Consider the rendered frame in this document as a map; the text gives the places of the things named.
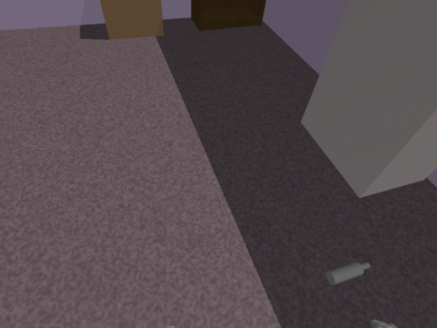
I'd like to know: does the bookshelf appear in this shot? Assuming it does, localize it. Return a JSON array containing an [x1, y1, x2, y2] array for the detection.
[[191, 0, 266, 31]]

